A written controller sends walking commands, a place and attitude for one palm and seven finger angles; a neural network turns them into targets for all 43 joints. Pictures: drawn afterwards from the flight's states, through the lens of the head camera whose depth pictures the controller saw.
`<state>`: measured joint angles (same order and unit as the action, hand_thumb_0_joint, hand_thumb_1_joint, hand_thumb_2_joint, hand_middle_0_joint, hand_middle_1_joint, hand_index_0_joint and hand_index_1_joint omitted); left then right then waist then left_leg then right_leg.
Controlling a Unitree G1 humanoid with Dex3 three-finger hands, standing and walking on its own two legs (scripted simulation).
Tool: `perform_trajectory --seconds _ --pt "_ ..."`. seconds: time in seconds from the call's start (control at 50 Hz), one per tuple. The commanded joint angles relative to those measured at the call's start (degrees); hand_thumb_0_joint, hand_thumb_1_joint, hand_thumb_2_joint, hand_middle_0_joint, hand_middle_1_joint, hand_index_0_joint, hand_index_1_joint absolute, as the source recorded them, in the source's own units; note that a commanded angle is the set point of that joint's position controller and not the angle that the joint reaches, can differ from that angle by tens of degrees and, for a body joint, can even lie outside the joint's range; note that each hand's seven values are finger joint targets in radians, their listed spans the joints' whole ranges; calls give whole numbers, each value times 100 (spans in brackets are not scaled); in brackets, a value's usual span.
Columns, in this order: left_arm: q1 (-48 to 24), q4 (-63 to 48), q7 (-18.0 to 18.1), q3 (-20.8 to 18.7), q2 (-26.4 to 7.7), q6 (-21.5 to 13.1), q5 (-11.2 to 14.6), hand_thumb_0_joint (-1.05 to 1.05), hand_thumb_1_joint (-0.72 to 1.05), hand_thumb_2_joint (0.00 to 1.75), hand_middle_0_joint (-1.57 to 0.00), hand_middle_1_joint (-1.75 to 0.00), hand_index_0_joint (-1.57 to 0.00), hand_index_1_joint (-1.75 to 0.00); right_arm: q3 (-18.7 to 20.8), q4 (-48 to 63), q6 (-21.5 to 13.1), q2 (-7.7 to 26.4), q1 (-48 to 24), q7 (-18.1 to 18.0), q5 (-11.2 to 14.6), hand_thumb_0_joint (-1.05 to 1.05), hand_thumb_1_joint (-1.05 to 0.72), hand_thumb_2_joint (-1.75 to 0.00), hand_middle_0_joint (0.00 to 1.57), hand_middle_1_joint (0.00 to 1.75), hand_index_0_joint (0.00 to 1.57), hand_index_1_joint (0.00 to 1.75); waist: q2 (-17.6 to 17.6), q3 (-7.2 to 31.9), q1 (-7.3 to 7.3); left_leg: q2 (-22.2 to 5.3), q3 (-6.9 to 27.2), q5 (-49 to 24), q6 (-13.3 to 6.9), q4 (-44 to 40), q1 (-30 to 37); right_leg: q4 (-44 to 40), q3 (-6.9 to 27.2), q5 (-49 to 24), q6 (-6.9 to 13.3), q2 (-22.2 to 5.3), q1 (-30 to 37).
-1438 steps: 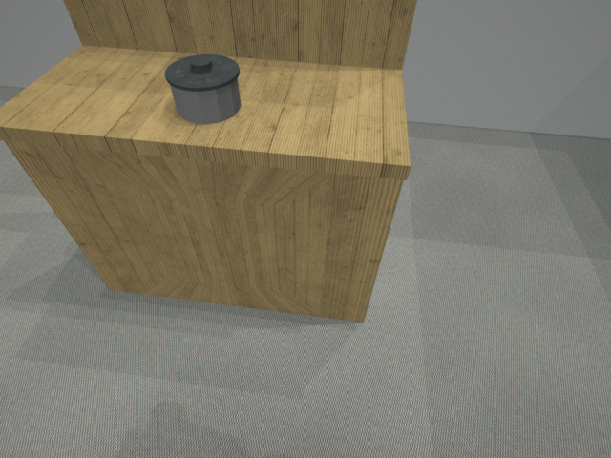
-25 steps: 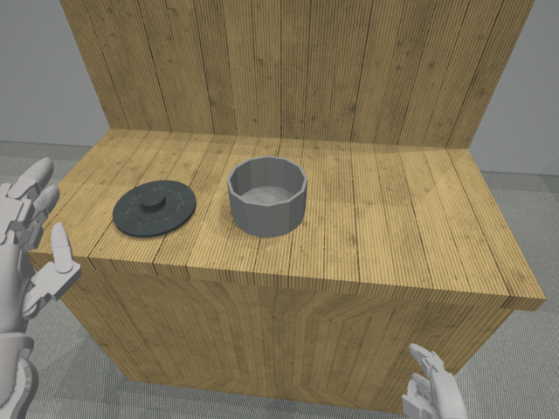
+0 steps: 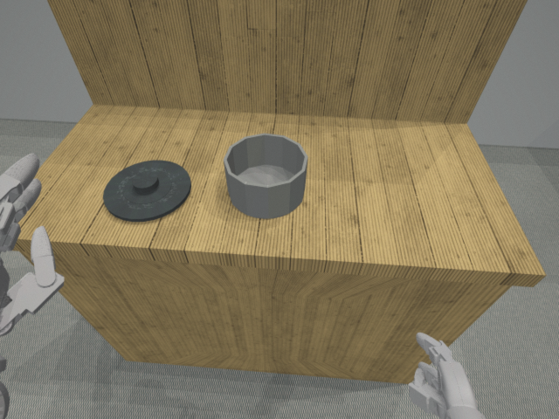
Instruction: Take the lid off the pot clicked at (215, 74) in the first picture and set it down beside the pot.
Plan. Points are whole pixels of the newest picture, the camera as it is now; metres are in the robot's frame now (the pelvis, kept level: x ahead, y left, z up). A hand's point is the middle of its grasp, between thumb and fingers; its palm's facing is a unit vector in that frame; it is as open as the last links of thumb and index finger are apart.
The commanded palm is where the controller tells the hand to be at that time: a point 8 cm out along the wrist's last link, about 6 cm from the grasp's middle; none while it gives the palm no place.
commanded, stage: step back with the hand held close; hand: left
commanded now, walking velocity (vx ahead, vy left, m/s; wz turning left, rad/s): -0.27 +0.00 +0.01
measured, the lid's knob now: (145, 181) +0.51 +0.31 +0.02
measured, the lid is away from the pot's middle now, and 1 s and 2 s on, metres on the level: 0.24 0.24 0.24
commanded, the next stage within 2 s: stop stepping back and stand still in 1.10 s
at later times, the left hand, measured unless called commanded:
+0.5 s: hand (7, 354) +0.13 +0.24 +0.19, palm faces +0.38 -0.81 -0.44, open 7.4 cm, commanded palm +0.07 +0.29 +0.21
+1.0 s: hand out of the picture +0.08 +0.26 +0.20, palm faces +0.35 -0.83 -0.43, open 7.4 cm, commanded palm +0.00 +0.31 +0.21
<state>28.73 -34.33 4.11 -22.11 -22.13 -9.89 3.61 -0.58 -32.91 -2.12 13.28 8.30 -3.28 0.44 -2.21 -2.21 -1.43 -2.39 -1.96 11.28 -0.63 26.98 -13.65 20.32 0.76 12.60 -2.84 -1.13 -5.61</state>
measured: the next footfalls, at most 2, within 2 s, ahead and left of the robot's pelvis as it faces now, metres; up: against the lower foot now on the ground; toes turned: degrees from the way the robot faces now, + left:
right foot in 0.72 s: -0.04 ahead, -0.13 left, +0.00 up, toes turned +3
right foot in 1.14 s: -0.22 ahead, -0.06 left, +0.00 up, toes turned -1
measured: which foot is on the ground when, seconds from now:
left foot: down 0.00-1.00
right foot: down 0.00-0.60, up 0.62-0.70, down 0.72-0.88, up 0.90-1.00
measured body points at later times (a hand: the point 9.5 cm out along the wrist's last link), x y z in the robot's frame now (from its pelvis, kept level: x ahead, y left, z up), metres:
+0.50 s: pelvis -0.06 +0.01 -0.02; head -0.05 +0.02 +0.43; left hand +0.10 +0.28 +0.22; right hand +0.11 -0.22 -0.09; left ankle +0.04 +0.11 -0.74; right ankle -0.02 -0.16 -0.74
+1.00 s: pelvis -0.13 +0.03 -0.01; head -0.10 +0.06 +0.44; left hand +0.05 +0.31 +0.22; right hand +0.05 -0.20 -0.07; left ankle -0.02 +0.11 -0.74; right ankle -0.15 -0.11 -0.71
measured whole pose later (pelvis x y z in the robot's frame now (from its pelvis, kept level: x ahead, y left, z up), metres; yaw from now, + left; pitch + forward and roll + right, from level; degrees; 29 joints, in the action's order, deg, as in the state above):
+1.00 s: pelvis -0.13 +0.03 -0.01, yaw -1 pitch +1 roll -4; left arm 30.2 -39.4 7.4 -25.7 -26.1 -15.4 3.8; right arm 1.4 -32.9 -5.5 9.6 9.4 -2.8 -0.9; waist 0.3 -2.7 0.5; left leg -1.6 -1.7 5.5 -3.7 29.0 -24.4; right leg 46.4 2.6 26.3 -0.5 4.3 -21.3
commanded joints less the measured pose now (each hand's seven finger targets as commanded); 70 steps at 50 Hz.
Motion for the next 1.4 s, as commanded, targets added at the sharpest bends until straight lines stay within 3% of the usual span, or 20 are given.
perform_trajectory --seconds 0.0,0.2,0.44,0.58,0.66,0.7,0.76,0.82,0.88,0.94,1.04,1.08,1.12,1.16,1.18,1.2,1.22,1.28,1.3,1.38 --pt "159 -1439 93 -765 -1080 -409 72 0 90 90 -20 -30 -20 -30 363 1137 -133 647 -429 -69 50 0 -90 -90 20 30 20 30 84 965 37 -173 158 -1643 -215 -286 691 192 -120 -1802 180 -83 -368" --pt "608 -1831 297 -1088 -1173 -645 73 0 90 90 -20 -30 -20 -30 433 1254 -328 682 -202 -81 79 0 -90 -90 20 30 20 30 -648 880 63 -518 523 291 -323 -729 -755 1067 -187 -672 169 101 -55" --pt "-11 -1440 463 -736 -1002 -803 -32 0 90 90 -20 -30 -20 -30 429 918 -535 576 -15 -154 8 0 -90 -90 20 30 20 30 411 298 263 -22 346 1261 -48 549 -66 -349 437 1423 477 -434 -2245" --pt "131 -1619 491 -973 -999 -951 -135 0 90 90 -20 -30 -20 -30 449 1109 -656 721 -162 -186 31 0 -90 -90 20 30 20 30 -1358 542 168 -1142 1520 3371 -526 -1812 -2479 2193 -298 672 165 577 221" --pt "338 -1658 412 -1053 -1132 -949 -67 0 90 90 -20 -30 -20 -30 470 1114 -669 569 -159 -76 26 0 -90 -90 20 30 20 30 -549 508 142 -658 888 2198 -338 -774 -2047 1165 43 490 346 297 -242" --pt "259 -1690 411 -1062 -1279 -1003 6 0 90 90 -20 -30 -20 -30 447 950 -663 460 -75 -30 -45 0 -90 -90 20 30 20 30 187 436 224 -63 393 1172 -44 492 -947 -219 1126 296 668 -551 -1506" --pt "160 -1617 465 -943 -1245 -944 1 0 90 90 -20 -30 -20 -30 558 681 -520 399 29 -23 0 0 -90 -90 20 30 20 30 1344 1192 282 175 244 209 96 1730 108 -50 1131 -2126 865 -1239 -1589" --pt "14 -1620 436 -856 -1175 -911 -8 0 90 90 -20 -30 -20 -30 503 742 -426 464 -189 -76 -38 0 -90 -90 20 30 20 30 314 689 315 -175 482 -788 -28 291 38 541 488 -1867 505 -513 -1583" --pt "95 -1648 361 -969 -1193 -990 57 0 90 90 -20 -30 -20 -30 513 911 -513 587 -200 -82 -85 0 -90 -90 20 30 20 30 -1265 1048 191 -1308 1606 -1205 -460 -1305 -523 2298 -73 823 226 515 -882" --pt "153 -1785 424 -1019 -1149 -931 113 0 90 90 -20 -30 -20 -30 565 796 -666 509 19 22 -169 0 -90 -90 20 30 20 30 -918 1123 197 -1649 1733 -411 -808 -1363 -551 3342 395 1798 298 491 -1279" --pt "385 -1972 444 -879 -1176 -726 103 0 90 90 -20 -30 -20 -30 496 898 -651 493 -135 96 -152 0 -90 -90 20 30 20 30 -1143 1101 115 -1140 1108 1140 -316 -1695 -775 1204 -268 1232 389 490 -330" --pt "268 -1906 395 -892 -1313 -759 108 0 90 90 -20 -30 -20 -30 495 862 -572 488 -87 62 -169 0 -90 -90 20 30 20 30 -708 1100 164 -818 774 1240 -21 -1179 -654 9 -163 753 546 200 -242" --pt "107 -1875 425 -1070 -1650 -886 85 0 90 90 -20 -30 -20 -30 466 711 -507 366 76 25 -168 0 -90 -90 20 30 20 30 582 1078 246 -111 199 742 246 934 310 -974 1023 330 1019 -1136 -1783" --pt "-162 -1460 414 -810 -1371 -831 30 0 90 90 -20 -30 -20 -30 530 573 -539 372 -7 -43 -57 0 -90 -90 20 30 20 30 1478 962 277 270 202 1026 205 2436 4 -760 982 -1181 1141 -1672 -2063" --pt "-523 3705 -306 1403 77 373 -559 0 90 90 -20 -30 -20 -30 793 -918 -784 1239 135 305 -9 0 -90 -90 20 30 20 30 766 821 593 -291 684 283 181 3595 -940 542 399 -3003 1090 -2109 -1982" --pt "-1404 -2614 92 -761 -1561 -475 42 0 90 90 -20 -30 -20 -30 576 984 -512 318 -351 122 193 0 -90 -90 20 30 20 30 1273 978 212 177 615 1233 156 2660 -202 68 565 -2095 978 -1432 -1845" --pt "-896 -2110 247 -1166 -1986 -719 15 0 90 90 -20 -30 -20 -30 285 924 -535 248 -524 -61 78 0 -90 -90 20 30 20 30 1539 280 361 100 318 1257 62 1835 -559 -72 489 -1471 913 -1380 -1879" --pt "499 -2152 362 -938 -1246 -677 116 0 90 90 -20 -30 -20 -30 270 1080 -551 534 -327 -101 106 0 -90 -90 20 30 20 30 -714 703 212 -532 978 -1112 -266 -636 -225 1023 -150 -766 311 -142 -856" --pt "432 -2290 365 -1015 -1369 -746 139 0 90 90 -20 -30 -20 -30 295 1077 -621 614 -266 -71 145 0 -90 -90 20 30 20 30 -778 850 153 -790 1158 -1558 -312 -665 -94 1090 -188 -297 241 87 -751" --pt "497 -2090 432 -1069 -1235 -729 14 0 90 90 -20 -30 -20 -30 280 1000 -821 478 -64 -78 -24 0 -90 -90 20 30 20 30 -1350 434 201 -1027 1814 1963 -414 -1864 -1041 1579 -86 1000 260 274 -538"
